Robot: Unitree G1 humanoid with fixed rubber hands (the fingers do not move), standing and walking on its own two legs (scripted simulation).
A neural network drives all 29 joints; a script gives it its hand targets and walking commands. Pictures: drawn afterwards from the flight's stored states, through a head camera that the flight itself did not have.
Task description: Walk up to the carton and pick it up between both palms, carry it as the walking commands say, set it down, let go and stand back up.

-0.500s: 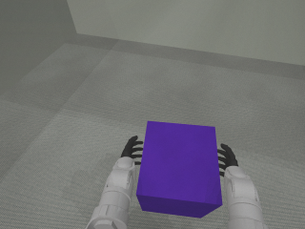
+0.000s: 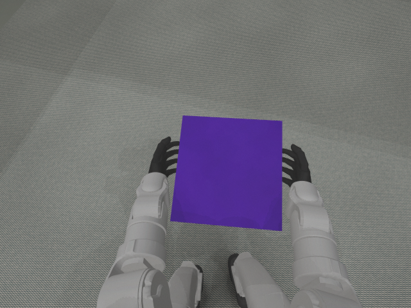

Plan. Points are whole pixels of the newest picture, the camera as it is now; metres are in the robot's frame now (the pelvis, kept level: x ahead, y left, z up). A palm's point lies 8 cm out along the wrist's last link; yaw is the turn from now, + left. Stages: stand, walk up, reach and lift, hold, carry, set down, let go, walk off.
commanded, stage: set down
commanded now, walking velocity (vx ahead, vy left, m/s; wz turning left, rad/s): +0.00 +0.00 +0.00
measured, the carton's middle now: (226, 180) +0.37 -0.04 -0.13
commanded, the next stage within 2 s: none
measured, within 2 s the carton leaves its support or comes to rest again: neither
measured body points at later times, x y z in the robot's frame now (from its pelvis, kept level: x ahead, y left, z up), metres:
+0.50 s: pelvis +0.02 +0.05 -0.05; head +0.22 +0.05 +0.35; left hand +0.42 +0.11 -0.15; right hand +0.37 -0.18 -0.14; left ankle +0.05 +0.12 -0.69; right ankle +0.08 -0.09 -0.69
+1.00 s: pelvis -0.01 +0.02 -0.13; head +0.24 +0.00 +0.24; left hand +0.45 +0.08 -0.24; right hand +0.40 -0.21 -0.24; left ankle +0.05 +0.12 -0.69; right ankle +0.08 -0.09 -0.69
